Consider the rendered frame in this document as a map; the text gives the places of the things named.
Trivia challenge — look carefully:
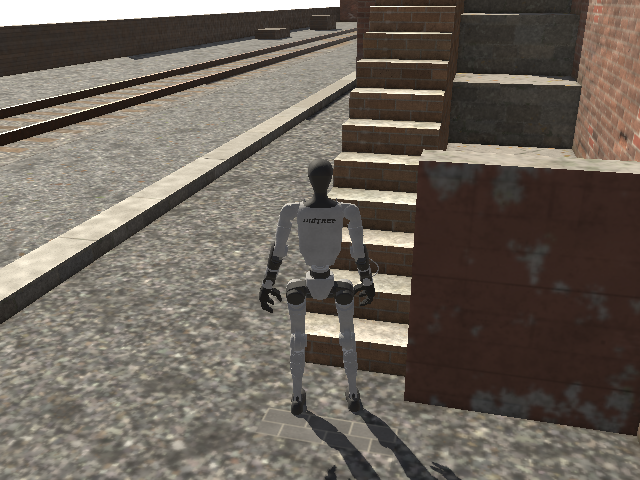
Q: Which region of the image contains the humanoid robot torso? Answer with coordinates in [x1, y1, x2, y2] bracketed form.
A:
[297, 198, 344, 300]

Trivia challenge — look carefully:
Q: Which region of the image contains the robot left hand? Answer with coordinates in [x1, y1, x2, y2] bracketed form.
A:
[259, 286, 282, 313]

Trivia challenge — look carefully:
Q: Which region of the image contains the left robot upper arm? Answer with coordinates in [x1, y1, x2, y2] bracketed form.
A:
[273, 202, 299, 258]

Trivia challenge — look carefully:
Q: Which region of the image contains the robot left forearm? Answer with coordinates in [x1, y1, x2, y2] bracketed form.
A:
[262, 242, 283, 289]

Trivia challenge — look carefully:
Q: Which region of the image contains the robot left thigh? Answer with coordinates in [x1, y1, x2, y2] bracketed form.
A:
[286, 279, 307, 351]

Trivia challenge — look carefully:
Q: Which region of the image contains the robot right hand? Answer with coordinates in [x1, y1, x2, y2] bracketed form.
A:
[354, 283, 375, 306]

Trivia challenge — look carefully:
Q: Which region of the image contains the robot right forearm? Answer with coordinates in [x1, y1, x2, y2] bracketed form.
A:
[355, 244, 373, 286]

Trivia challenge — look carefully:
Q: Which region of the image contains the right robot upper arm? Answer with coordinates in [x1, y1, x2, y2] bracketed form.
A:
[341, 202, 365, 259]

